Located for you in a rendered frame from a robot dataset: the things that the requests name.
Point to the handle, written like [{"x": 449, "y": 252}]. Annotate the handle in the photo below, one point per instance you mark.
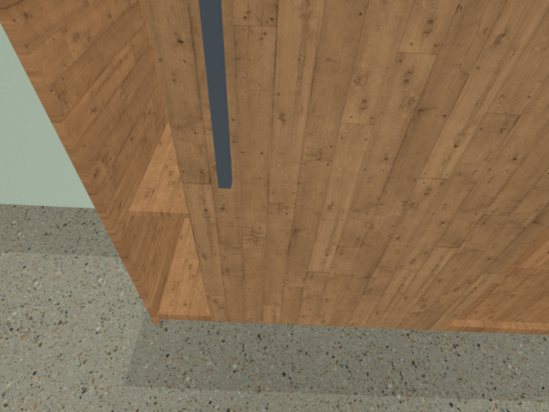
[{"x": 213, "y": 45}]

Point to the wardrobe door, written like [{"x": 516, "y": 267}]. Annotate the wardrobe door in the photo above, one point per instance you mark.
[
  {"x": 521, "y": 293},
  {"x": 390, "y": 158}
]

